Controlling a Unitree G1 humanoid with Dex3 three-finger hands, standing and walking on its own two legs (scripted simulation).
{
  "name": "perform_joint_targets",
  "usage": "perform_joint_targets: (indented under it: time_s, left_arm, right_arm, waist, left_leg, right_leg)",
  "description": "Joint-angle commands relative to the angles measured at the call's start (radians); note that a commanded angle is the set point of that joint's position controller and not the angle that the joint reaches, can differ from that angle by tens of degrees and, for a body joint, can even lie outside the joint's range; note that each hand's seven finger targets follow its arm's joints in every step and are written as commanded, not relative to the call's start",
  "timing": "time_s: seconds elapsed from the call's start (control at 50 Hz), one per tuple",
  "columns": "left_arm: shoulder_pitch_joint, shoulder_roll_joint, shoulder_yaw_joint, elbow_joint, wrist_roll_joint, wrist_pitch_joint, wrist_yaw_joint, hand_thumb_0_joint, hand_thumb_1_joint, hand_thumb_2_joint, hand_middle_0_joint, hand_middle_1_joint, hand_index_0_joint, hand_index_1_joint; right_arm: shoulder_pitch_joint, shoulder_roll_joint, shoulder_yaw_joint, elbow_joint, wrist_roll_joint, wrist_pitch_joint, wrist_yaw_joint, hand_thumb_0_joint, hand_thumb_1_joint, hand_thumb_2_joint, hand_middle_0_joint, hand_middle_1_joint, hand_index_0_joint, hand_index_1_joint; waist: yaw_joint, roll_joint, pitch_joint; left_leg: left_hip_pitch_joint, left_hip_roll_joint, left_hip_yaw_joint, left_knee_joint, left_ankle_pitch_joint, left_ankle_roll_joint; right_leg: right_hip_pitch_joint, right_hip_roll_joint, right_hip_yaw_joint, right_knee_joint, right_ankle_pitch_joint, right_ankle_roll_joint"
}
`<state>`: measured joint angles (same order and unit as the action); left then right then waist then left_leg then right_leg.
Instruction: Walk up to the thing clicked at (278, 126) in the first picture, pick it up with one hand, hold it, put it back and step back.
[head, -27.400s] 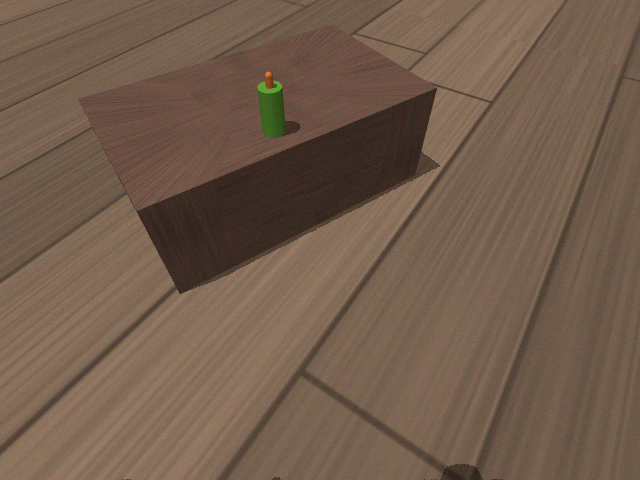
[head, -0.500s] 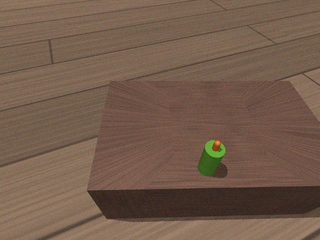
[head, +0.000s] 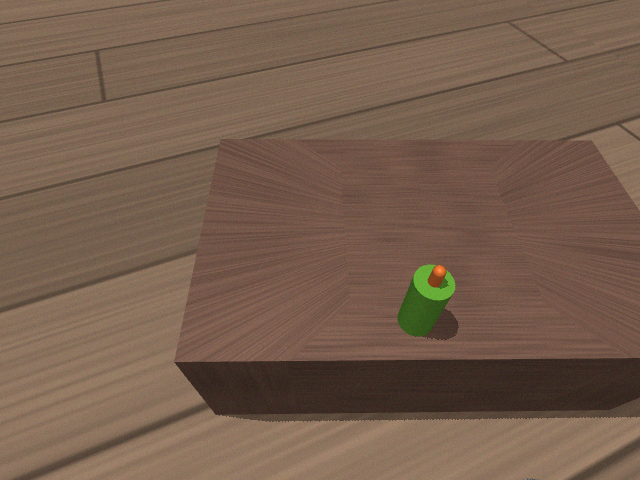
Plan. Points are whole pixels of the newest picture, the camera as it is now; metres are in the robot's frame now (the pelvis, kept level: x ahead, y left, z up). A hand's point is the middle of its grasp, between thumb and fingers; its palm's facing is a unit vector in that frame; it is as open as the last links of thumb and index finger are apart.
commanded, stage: step back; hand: right
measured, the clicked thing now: (426, 296) +0.46 -0.21 -0.22
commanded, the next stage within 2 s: none
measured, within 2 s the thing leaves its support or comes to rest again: neither
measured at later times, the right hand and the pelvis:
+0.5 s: hand out of the picture +0.02 -0.27 -0.18, palm faces -0.15 +0.91 -0.38, open 7.4 cm; pelvis -0.09 -0.01 -0.02, yaw +5 degrees
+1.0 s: hand out of the picture -0.08 -0.23 -0.16, palm faces -0.04 +0.92 -0.39, open 7.4 cm; pelvis -0.22 +0.02 -0.02, yaw -2 degrees
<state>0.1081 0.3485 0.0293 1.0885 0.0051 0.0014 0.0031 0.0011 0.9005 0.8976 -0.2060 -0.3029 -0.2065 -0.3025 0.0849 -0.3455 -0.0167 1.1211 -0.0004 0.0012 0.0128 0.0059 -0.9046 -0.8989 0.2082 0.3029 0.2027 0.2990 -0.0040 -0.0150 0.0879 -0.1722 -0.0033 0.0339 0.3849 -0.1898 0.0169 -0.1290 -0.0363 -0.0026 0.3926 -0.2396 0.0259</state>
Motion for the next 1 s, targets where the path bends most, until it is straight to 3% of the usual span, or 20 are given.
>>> perform_joint_targets:
  time_s: [0.0, 0.06, 0.1, 0.14, 0.16, 0.2, 0.28, 0.38, 0.44, 0.48, 0.52, 0.54, 0.56, 0.58, 0.6, 0.66, 0.76, 0.86, 0.92, 0.98]
  left_arm:
    - [0.019, 0.197, 0.056, -0.097, -0.01, 0.005, 0.018, 0.0, 0.9, 0.9, -0.2, -0.3, -0.2, -0.3]
    - [0.077, 0.186, 0.063, -0.118, -0.001, 0.021, 0.018, 0.0, 0.9, 0.9, -0.2, -0.3, -0.2, -0.3]
    - [0.118, 0.195, 0.071, -0.12, 0.007, 0.025, 0.015, 0.0, 0.9, 0.9, -0.2, -0.3, -0.2, -0.3]
    - [0.113, 0.256, 0.088, -0.139, 0.017, 0.016, 0.014, 0.0, 0.9, 0.9, -0.2, -0.3, -0.2, -0.3]
    - [0.074, 0.324, 0.105, -0.163, 0.022, 0.01, 0.014, 0.0, 0.9, 0.9, -0.2, -0.3, -0.2, -0.3]
    - [-0.021, 0.345, 0.11, -0.224, 0.036, 0.002, 0.023, 0.0, 0.9, 0.9, -0.2, -0.3, -0.2, -0.3]
    - [-0.101, 0.258, 0.093, -0.271, 0.034, 0.0, 0.027, 0.0, 0.9, 0.9, -0.2, -0.3, -0.2, -0.3]
    - [0.018, 0.247, 0.101, -0.282, 0.026, 0.007, 0.046, 0.0, 0.9, 0.9, -0.2, -0.3, -0.2, -0.3]
    - [0.04, 0.268, 0.108, -0.298, 0.022, 0.013, 0.045, 0.0, 0.9, 0.9, -0.2, -0.3, -0.2, -0.3]
    - [-0.009, 0.28, 0.111, -0.316, 0.015, 0.019, 0.04, 0.0, 0.9, 0.9, -0.2, -0.3, -0.2, -0.3]
    - [-0.054, 0.292, 0.108, -0.337, 0.008, 0.03, 0.031, 0.0, 0.9, 0.9, -0.2, -0.3, -0.2, -0.3]
    - [-0.041, 0.251, 0.097, -0.35, 0.003, 0.035, 0.028, 0.0, 0.9, 0.9, -0.2, -0.3, -0.2, -0.3]
    - [-0.045, 0.204, 0.086, -0.361, -0.005, 0.034, 0.03, 0.0, 0.9, 0.9, -0.2, -0.3, -0.2, -0.3]
    - [-0.096, 0.229, 0.102, -0.356, 0.002, 0.039, 0.045, 0.0, 0.9, 0.9, -0.2, -0.3, -0.2, -0.3]
    - [-0.1, 0.235, 0.104, -0.344, 0.014, 0.041, 0.051, 0.0, 0.9, 0.9, -0.2, -0.3, -0.2, -0.3]
    - [0.011, 0.221, 0.103, -0.295, -0.01, 0.045, 0.041, 0.0, 0.9, 0.9, -0.2, -0.3, -0.2, -0.3]
    - [0.06, 0.195, 0.095, -0.298, 0.009, 0.03, 0.034, 0.0, 0.9, 0.9, -0.2, -0.3, -0.2, -0.3]
    - [0.065, 0.2, 0.088, -0.313, 0.01, 0.025, 0.028, 0.0, 0.9, 0.9, -0.2, -0.3, -0.2, -0.3]
    - [0.115, 0.213, 0.093, -0.285, 0.014, 0.02, 0.019, 0.0, 0.9, 0.9, -0.2, -0.3, -0.2, -0.3]
    - [0.24, 0.2, 0.095, -0.241, 0.019, 0.017, 0.009, 0.0, 0.9, 0.9, -0.2, -0.3, -0.2, -0.3]
  right_arm:
    - [-0.019, -0.281, -0.079, -0.114, 0.003, 0.003, -0.018, 0.0, -0.9, -0.9, 0.2, 0.3, 0.2, 0.3]
    - [-0.051, -0.294, -0.091, -0.165, 0.0, 0.016, -0.023, 0.0, -0.9, -0.9, 0.2, 0.3, 0.2, 0.3]
    - [-0.09, -0.281, -0.094, -0.202, -0.004, 0.029, -0.024, 0.0, -0.9, -0.9, 0.2, 0.3, 0.2, 0.3]
    - [-0.119, -0.226, -0.084, -0.232, 0.008, 0.045, -0.02, 0.0, -0.9, -0.9, 0.2, 0.3, 0.2, 0.3]
    - [-0.106, -0.177, -0.07, -0.242, 0.007, 0.052, -0.025, 0.0, -0.9, -0.9, 0.2, 0.3, 0.2, 0.3]
    - [-0.003, -0.205, -0.08, -0.221, -0.007, 0.062, -0.039, 0.0, -0.9, -0.9, 0.2, 0.3, 0.2, 0.3]
    - [0.079, -0.244, -0.084, -0.203, 0.016, 0.054, -0.033, 0.0, -0.9, -0.9, 0.2, 0.3, 0.2, 0.3]
    - [0.024, -0.231, -0.065, -0.258, -0.004, 0.043, -0.041, 0.0, -0.9, -0.9, 0.2, 0.3, 0.2, 0.3]
    - [0.036, -0.23, -0.066, -0.265, -0.014, 0.037, -0.037, 0.0, -0.9, -0.9, 0.2, 0.3, 0.2, 0.3]
    - [0.109, -0.231, -0.074, -0.237, -0.018, 0.032, -0.031, 0.0, -0.9, -0.9, 0.2, 0.3, 0.2, 0.3]
    - [0.174, -0.232, -0.089, -0.211, -0.024, 0.027, -0.024, 0.0, -0.9, -0.9, 0.2, 0.3, 0.2, 0.3]
    - [0.165, -0.268, -0.101, -0.223, -0.038, 0.024, -0.025, 0.0, -0.9, -0.9, 0.2, 0.3, 0.2, 0.3]
    - [0.134, -0.361, -0.12, -0.243, -0.043, 0.024, -0.022, 0.0, -0.9, -0.9, 0.2, 0.3, 0.2, 0.3]
    - [0.099, -0.422, -0.125, -0.261, -0.039, 0.025, -0.016, 0.0, -0.9, -0.9, 0.2, 0.3, 0.2, 0.3]
    - [0.069, -0.41, -0.125, -0.27, -0.039, 0.021, -0.021, 0.0, -0.9, -0.9, 0.2, 0.3, 0.2, 0.3]
    - [-0.06, -0.267, -0.088, -0.304, -0.052, 0.02, -0.035, 0.0, -0.9, -0.9, 0.2, 0.3, 0.2, 0.3]
    - [0.051, -0.223, -0.087, -0.3, -0.023, 0.013, -0.045, 0.0, -0.9, -0.9, 0.2, 0.3, 0.2, 0.3]
    - [0.071, -0.267, -0.105, -0.325, -0.024, 0.018, -0.044, 0.0, -0.9, -0.9, 0.2, 0.3, 0.2, 0.3]
    - [0.031, -0.281, -0.106, -0.351, -0.029, 0.026, -0.035, 0.0, -0.9, -0.9, 0.2, 0.3, 0.2, 0.3]
    - [-0.025, -0.298, -0.111, -0.36, -0.018, 0.035, -0.03, 0.0, -0.9, -0.9, 0.2, 0.3, 0.2, 0.3]
  waist:
    - [-0.012, 0.109, -0.138]
    - [0.011, 0.178, -0.198]
    - [0.035, 0.167, -0.204]
    - [0.053, -0.036, -0.143]
    - [0.05, -0.189, -0.085]
    - [0.012, -0.169, -0.078]
    - [-0.027, -0.112, -0.152]
    - [0.053, -0.146, -0.174]
    - [0.059, -0.186, -0.185]
    - [0.023, -0.203, -0.206]
    - [-0.028, -0.138, -0.202]
    - [-0.024, -0.026, -0.199]
    - [-0.028, 0.231, -0.188]
    - [-0.061, 0.262, -0.154]
    - [-0.061, 0.262, -0.11]
    - [0.04, 0.147, -0.035]
    - [-0.006, 0.142, -0.119]
    - [-0.041, 0.162, -0.157]
    - [-0.026, 0.165, -0.163]
    - [0.038, 0.165, -0.201]
  left_leg:
    - [0.016, 0.214, -0.18, 0.008, 0.514, 0.148]
    - [0.001, 0.269, -0.21, 0.046, 0.462, 0.203]
    - [-0.087, 0.243, -0.19, 0.109, 0.343, 0.186]
    - [-0.137, 0.036, -0.091, 0.363, 0.096, 0.071]
    - [-0.259, -0.121, -0.074, 0.533, -0.284, 0.021]
    - [-0.3, -0.1, -0.186, 0.793, -0.438, 0.017]
    - [-0.316, -0.117, -0.203, 0.86, -0.288, -0.015]
    - [-0.384, -0.044, -0.172, 0.643, -0.326, -0.036]
    - [-0.303, -0.018, -0.111, 0.458, -0.34, -0.028]
    - [-0.192, -0.01, -0.067, 0.3, -0.277, -0.013]
    - [-0.041, -0.025, -0.016, 0.08, -0.013, 0.001]
    - [0.007, 0.069, -0.159, 0.044, 0.135, 0.034]
    - [0.063, 0.283, -0.458, -0.002, 0.311, 0.135]
    - [-0.074, 0.366, -0.537, -0.038, 0.347, 0.262]
    - [-0.149, 0.399, -0.594, -0.07, 0.28, 0.299]
    - [-0.069, 0.207, -0.254, -0.006, 0.348, 0.133]
    - [0.185, 0.217, -0.232, 0.081, 0.486, 0.191]
    - [0.192, 0.286, -0.255, 0.077, 0.396, 0.253]
    - [0.077, 0.267, -0.238, 0.065, 0.245, 0.223]
    - [-0.012, 0.262, -0.222, 0.097, 0.125, 0.172]
  right_leg:
    - [-0.029, 0.012, 0.004, 0.2, 0.181, -0.05]
    - [-0.046, 0.03, 0.006, 0.313, -0.036, -0.061]
    - [-0.006, 0.011, 0.021, 0.295, -0.003, -0.079]
    - [-0.088, -0.152, 0.209, 0.026, 0.23, -0.147]
    - [-0.086, -0.29, 0.391, -0.088, 0.381, -0.216]
    - [-0.15, -0.373, 0.446, -0.038, 0.516, -0.331]
    - [-0.034, -0.198, 0.193, 0.039, 0.462, -0.221]
    - [0.173, -0.257, 0.207, 0.105, 0.554, -0.261]
    - [0.169, -0.272, 0.203, 0.139, 0.604, -0.255]
    - [0.108, -0.251, 0.171, 0.175, 0.554, -0.223]
    - [-0.024, -0.201, 0.114, 0.239, 0.416, -0.168]
    - [-0.13, -0.127, 0.081, 0.324, 0.24, -0.11]
    - [-0.329, 0.072, 0.0, 0.513, -0.111, -0.054]
    - [-0.33, 0.15, 0.12, 0.687, -0.457, -0.037]
    - [-0.324, 0.141, 0.175, 0.811, -0.466, -0.037]
    - [-0.425, 0.153, 0.22, 0.896, -0.263, -0.055]
    - [-0.439, 0.134, 0.166, 0.787, -0.232, 0.007]
    - [-0.334, 0.08, 0.108, 0.539, -0.281, 0.02]
    - [-0.203, 0.057, 0.051, 0.382, -0.239, 0.001]
    - [-0.053, 0.042, 0.016, 0.127, -0.073, -0.048]
